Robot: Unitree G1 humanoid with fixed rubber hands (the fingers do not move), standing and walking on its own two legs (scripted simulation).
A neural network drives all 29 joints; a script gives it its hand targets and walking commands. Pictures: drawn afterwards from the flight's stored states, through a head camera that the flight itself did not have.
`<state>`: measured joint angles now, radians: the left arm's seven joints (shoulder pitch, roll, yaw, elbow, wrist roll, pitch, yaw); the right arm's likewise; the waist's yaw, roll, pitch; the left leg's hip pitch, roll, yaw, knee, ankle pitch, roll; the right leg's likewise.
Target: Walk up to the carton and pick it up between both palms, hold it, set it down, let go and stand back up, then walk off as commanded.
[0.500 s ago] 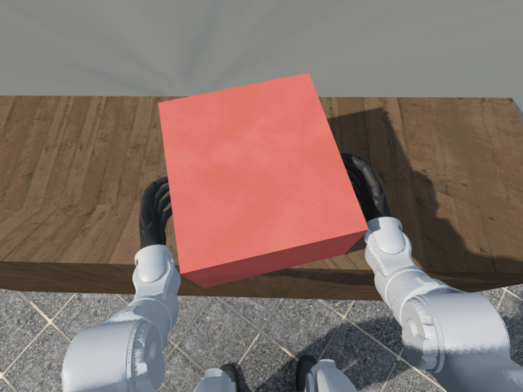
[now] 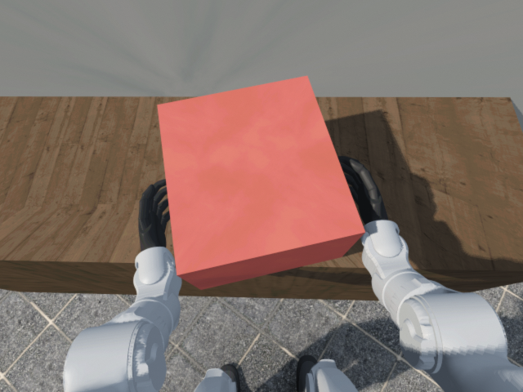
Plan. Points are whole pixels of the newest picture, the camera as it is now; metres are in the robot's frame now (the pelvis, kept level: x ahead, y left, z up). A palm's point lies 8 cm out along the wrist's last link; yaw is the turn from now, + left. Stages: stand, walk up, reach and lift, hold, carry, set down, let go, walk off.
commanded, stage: reach and lift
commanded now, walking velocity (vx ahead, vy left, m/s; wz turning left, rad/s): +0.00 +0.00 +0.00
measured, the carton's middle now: (253, 184) +0.46 +0.02 -0.06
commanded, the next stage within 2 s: none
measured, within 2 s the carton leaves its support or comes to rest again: leaves its support in 0.60 s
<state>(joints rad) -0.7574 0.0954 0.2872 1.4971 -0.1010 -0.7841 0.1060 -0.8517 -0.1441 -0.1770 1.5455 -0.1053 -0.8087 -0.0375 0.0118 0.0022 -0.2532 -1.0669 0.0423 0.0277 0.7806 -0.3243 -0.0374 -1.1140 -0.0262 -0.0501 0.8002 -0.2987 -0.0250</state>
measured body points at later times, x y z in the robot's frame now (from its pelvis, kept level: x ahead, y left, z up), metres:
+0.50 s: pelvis -0.01 +0.00 +0.00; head +0.14 -0.02 +0.43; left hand +0.36 +0.19 -0.06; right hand +0.40 -0.15 -0.04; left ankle -0.01 +0.14 -0.69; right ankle +0.01 -0.10 -0.69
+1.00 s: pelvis -0.03 +0.00 +0.00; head +0.06 -0.03 +0.44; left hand +0.35 +0.19 -0.02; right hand +0.38 -0.15 +0.00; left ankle -0.01 +0.14 -0.69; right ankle +0.01 -0.10 -0.69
